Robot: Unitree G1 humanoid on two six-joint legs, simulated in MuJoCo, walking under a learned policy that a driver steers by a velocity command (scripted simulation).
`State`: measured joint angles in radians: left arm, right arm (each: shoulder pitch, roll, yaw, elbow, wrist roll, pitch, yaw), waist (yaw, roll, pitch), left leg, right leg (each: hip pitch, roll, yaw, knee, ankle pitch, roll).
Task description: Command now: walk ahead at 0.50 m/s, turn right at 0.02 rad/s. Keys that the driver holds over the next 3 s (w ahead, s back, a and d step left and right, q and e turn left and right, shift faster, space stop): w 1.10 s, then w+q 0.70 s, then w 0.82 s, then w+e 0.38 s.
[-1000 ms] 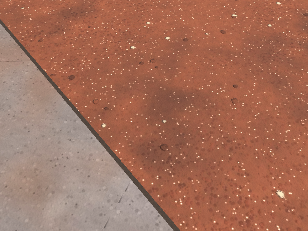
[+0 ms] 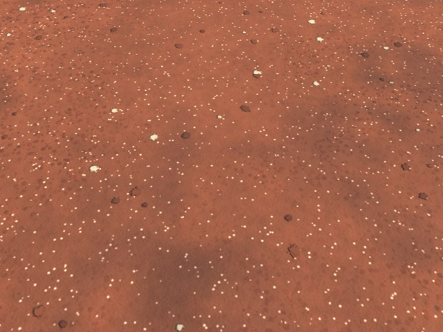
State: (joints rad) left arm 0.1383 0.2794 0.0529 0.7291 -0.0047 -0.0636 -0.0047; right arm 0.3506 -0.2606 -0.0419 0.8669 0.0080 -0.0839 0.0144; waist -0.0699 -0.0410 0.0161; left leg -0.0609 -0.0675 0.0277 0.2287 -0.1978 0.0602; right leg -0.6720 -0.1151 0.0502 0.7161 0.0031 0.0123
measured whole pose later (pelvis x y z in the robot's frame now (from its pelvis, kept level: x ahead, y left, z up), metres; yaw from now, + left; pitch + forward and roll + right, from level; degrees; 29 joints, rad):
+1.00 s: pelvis +0.56 +0.01 +0.00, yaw +1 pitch +1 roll +1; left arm 0.15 0.29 0.06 0.82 0.00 -0.06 0.00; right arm 0.33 -0.26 -0.05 0.90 0.00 -0.08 0.02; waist -0.05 -0.04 0.01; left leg -0.12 -0.06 0.05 0.25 -0.16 0.07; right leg -0.66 -0.13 0.04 0.88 -0.12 0.00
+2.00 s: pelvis +1.08 +0.08 +0.00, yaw +25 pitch +1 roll +0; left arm 0.11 0.30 0.07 0.85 0.00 -0.10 0.00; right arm 0.29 -0.25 -0.07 0.80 0.00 -0.06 0.02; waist -0.03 -0.03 0.05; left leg -0.19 -0.10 0.01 0.35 -0.17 0.10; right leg -0.60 -0.13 0.03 1.03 -0.25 0.01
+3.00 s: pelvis +1.61 +0.32 -0.01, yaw +17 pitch +1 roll +1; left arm 0.28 0.31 0.07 0.90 -0.04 -0.05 0.01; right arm 0.19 -0.24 -0.06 0.84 -0.01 -0.10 0.01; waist 0.00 -0.05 0.03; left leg -0.26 0.00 0.10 0.41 -0.17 0.03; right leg -0.49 -0.07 0.04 1.14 -0.34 -0.03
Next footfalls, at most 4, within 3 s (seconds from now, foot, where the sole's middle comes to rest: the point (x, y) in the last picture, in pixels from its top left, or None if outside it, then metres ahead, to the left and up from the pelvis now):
0.18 right None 0.29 -0.15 -0.78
0.72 left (181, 302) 0.58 0.10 -0.78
1.24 right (250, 217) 0.88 -0.15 -0.78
1.78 left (164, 170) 1.10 0.16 -0.78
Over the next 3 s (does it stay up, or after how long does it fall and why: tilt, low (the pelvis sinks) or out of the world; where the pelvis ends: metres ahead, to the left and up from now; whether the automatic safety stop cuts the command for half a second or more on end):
stays up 1.61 0.32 -0.01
